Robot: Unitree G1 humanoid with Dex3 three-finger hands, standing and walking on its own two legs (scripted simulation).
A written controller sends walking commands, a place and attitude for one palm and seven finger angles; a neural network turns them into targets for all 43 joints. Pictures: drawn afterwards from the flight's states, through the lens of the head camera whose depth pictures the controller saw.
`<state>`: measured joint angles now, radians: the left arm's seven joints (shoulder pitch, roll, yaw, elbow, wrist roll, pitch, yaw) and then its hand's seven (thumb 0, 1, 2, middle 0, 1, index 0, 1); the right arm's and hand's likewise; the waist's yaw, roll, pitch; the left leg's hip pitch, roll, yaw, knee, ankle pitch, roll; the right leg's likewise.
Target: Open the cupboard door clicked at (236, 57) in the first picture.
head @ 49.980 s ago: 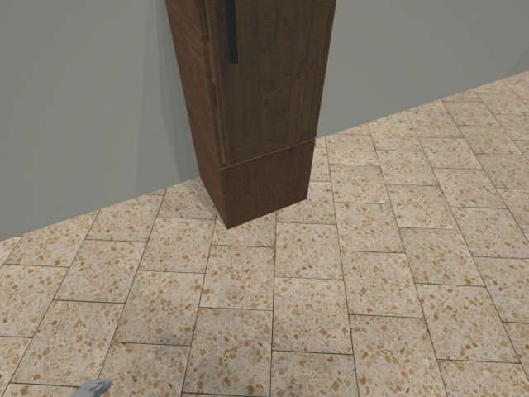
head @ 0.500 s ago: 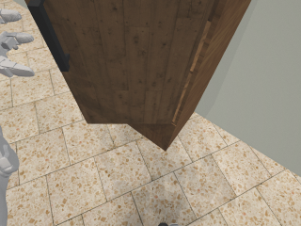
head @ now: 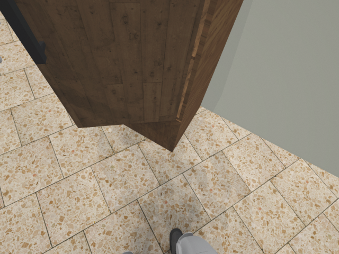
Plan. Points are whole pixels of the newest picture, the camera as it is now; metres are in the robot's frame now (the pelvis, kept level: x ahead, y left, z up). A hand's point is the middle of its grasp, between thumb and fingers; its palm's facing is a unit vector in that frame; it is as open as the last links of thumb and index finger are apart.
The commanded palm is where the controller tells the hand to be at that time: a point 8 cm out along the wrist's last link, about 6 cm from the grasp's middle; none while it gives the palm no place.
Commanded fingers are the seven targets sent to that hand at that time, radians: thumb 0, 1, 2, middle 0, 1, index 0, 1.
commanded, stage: move the hooked fingers beside the handle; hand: left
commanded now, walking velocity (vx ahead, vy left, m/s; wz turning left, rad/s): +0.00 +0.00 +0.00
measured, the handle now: (21, 19) +0.57 +0.23 +0.17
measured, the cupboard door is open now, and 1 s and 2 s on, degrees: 38 38 34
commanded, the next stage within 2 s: slide the fingers in behind the handle in 0.82 s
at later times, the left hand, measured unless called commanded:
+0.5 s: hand out of the picture +0.54 +0.29 +0.18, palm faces -0.01 -1.00 +0.01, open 14.0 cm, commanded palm +0.52 +0.33 +0.16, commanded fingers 0.00 -0.50 0.30 -0.30 -1.20 -0.30 -1.20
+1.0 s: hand out of the picture +0.53 +0.28 +0.18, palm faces +0.02 -1.00 -0.01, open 14.0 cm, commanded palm +0.51 +0.32 +0.17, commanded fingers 0.00 -0.50 0.30 -0.30 -1.20 -0.30 -1.20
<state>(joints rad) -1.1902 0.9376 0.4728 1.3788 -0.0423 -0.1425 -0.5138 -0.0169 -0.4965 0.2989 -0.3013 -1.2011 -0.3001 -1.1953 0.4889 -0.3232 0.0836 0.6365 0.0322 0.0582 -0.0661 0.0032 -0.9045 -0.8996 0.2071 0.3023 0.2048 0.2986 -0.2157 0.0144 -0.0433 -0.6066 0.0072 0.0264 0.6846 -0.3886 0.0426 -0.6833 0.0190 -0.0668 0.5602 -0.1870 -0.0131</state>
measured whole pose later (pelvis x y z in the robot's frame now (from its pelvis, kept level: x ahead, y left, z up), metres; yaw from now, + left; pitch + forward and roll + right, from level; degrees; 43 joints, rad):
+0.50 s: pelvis +0.03 +0.01 +0.00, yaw -1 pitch +20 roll -4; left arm -1.09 0.86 0.50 1.26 -0.09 -0.13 -0.53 -0.02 -0.50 0.30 -0.30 -1.20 -0.30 -1.20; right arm 0.48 -0.30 0.07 0.61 0.01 0.08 -0.03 0.00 -0.90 -0.90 0.21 0.30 0.21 0.30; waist -0.19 0.03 -0.10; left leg -0.59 0.02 0.02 0.68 -0.43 0.05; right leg -0.67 0.03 -0.07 0.55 -0.23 0.00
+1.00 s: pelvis +0.04 +0.00 +0.00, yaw +0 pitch +18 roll -3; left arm -1.03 0.80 0.49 1.20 -0.11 -0.14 -0.50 -0.02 -0.50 0.30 -0.30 -1.20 -0.30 -1.20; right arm 0.41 -0.31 0.06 0.59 0.02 0.07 -0.03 0.00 -0.91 -0.90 0.21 0.30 0.20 0.30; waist -0.15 0.03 -0.08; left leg -0.54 0.02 0.00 0.66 -0.43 0.03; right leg -0.63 0.04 -0.07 0.56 -0.24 -0.01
